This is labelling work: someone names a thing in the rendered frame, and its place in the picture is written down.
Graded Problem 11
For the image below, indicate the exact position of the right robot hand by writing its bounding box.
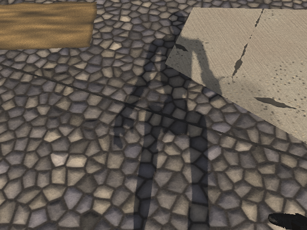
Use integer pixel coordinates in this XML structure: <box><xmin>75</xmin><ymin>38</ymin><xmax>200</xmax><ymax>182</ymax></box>
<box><xmin>268</xmin><ymin>213</ymin><xmax>307</xmax><ymax>230</ymax></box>

